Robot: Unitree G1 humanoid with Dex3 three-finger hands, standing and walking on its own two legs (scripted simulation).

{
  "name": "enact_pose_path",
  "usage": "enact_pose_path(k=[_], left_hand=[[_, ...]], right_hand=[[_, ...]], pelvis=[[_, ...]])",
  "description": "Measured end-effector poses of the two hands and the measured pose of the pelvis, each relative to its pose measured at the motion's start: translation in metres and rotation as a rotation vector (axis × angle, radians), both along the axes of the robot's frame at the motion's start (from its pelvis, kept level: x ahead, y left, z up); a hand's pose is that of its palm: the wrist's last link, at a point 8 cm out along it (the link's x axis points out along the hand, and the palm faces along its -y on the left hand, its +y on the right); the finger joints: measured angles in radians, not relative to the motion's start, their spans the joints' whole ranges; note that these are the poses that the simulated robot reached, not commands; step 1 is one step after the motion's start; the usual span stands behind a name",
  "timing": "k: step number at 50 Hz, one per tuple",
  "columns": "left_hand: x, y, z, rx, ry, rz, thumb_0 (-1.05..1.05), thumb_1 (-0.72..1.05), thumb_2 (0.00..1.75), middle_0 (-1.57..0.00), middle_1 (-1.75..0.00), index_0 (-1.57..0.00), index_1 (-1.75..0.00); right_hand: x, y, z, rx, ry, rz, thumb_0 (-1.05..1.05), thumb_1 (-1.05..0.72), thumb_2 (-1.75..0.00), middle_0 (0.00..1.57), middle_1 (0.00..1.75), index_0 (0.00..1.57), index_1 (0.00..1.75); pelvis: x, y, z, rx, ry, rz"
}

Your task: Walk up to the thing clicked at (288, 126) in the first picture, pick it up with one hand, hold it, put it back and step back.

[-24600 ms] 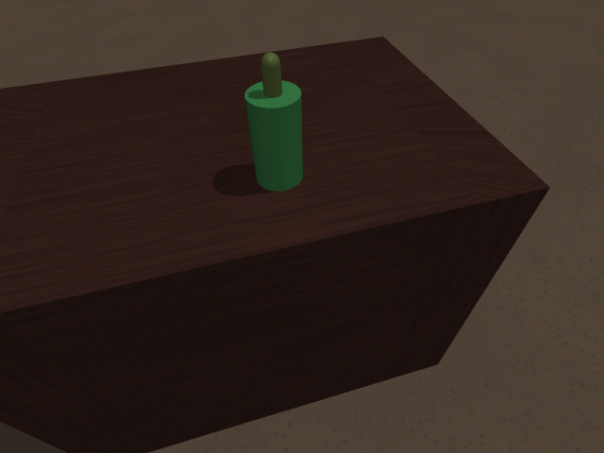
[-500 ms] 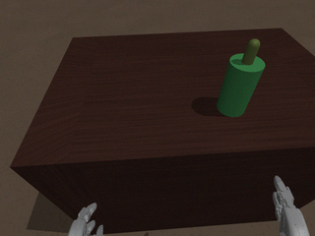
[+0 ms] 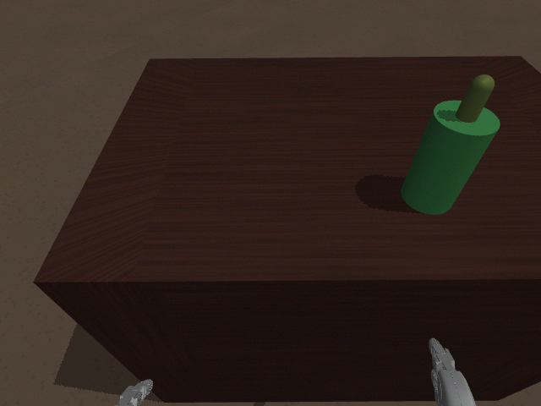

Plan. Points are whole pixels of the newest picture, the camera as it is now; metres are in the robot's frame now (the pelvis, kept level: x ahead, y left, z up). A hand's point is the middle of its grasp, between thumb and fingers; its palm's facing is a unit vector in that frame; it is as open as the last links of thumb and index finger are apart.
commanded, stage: home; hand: right
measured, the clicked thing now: (451, 145) +0.48 -0.25 +0.15
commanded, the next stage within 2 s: stand in 1.72 s
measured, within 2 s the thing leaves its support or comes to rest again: neither
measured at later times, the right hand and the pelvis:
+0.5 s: hand out of the picture +0.06 -0.28 -0.13, palm faces -0.04 +0.91 -0.41, open 17.5 cm; pelvis -0.02 -0.01 +0.01, yaw +1 degrees
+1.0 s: hand out of the picture +0.01 -0.29 -0.14, palm faces -0.10 +0.93 -0.36, open 17.6 cm; pelvis -0.04 -0.04 +0.01, yaw +2 degrees
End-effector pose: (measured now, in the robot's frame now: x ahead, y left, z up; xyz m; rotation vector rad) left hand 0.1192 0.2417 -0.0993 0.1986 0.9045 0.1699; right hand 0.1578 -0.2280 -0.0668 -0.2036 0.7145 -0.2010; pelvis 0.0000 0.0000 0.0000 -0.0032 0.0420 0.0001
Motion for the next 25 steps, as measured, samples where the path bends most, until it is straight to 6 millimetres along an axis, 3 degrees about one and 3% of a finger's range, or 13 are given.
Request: enact_pose_path(k=[8,12,19,25], left_hand=[[0.009,-0.002,0.006,0.005,-0.014,-0.035,0.01,0.90,0.90,-0.20,-0.30,-0.20,-0.29],[0.004,0.008,0.002,0.035,0.030,-0.076,0.01,0.90,0.90,-0.20,-0.30,-0.21,-0.29],[-0.030,0.036,-0.001,0.079,0.119,-0.034,0.01,0.90,0.90,-0.20,-0.30,-0.21,-0.29],[-0.068,0.046,-0.005,0.098,0.224,0.001,0.01,0.90,0.90,-0.20,-0.30,-0.20,-0.29]], right_hand=[[-0.014,0.005,-0.009,0.017,0.057,0.020,0.00,0.52,-0.06,0.06,0.06,0.06,0.06],[-0.035,-0.016,-0.021,-0.043,0.173,0.098,0.00,0.52,-0.06,0.06,0.06,0.06,0.06],[-0.078,-0.068,-0.023,-0.122,0.321,0.046,0.00,0.54,-0.05,0.06,0.05,0.06,0.06],[-0.106,-0.092,-0.021,-0.154,0.407,0.020,0.00,0.55,-0.04,0.06,0.05,0.05,0.05]], pelvis=[[-0.006,0.000,0.001,0.000,-0.008,0.003],[-0.009,-0.003,0.001,0.003,-0.029,0.004],[-0.014,-0.008,0.004,0.003,-0.070,0.013],[-0.024,-0.014,0.008,0.003,-0.097,0.019]])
